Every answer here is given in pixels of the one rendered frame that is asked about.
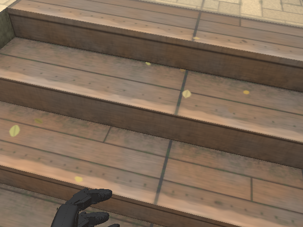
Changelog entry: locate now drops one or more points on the robot left hand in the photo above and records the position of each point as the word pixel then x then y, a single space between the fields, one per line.
pixel 68 214

